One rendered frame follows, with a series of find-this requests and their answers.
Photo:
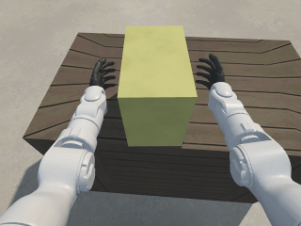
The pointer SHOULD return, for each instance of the right robot hand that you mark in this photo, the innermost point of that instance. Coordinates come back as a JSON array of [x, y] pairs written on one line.
[[215, 71]]

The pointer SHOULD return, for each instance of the left robot hand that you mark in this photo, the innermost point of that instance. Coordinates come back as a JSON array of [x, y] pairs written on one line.
[[97, 78]]

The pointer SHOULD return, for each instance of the robot right upper arm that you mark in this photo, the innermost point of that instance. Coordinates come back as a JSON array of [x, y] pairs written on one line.
[[264, 169]]

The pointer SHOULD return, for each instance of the pedestal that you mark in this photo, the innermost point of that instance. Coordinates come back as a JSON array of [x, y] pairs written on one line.
[[265, 75]]

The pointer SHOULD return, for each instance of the robot right forearm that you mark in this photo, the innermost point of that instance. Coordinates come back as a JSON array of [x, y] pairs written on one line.
[[232, 118]]

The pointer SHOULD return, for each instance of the robot left upper arm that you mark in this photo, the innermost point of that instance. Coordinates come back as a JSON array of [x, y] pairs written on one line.
[[65, 173]]

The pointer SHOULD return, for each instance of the robot left forearm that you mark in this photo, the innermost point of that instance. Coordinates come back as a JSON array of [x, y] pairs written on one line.
[[85, 124]]

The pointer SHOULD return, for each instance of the carton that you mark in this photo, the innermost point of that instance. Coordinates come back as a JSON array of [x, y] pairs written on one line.
[[157, 92]]

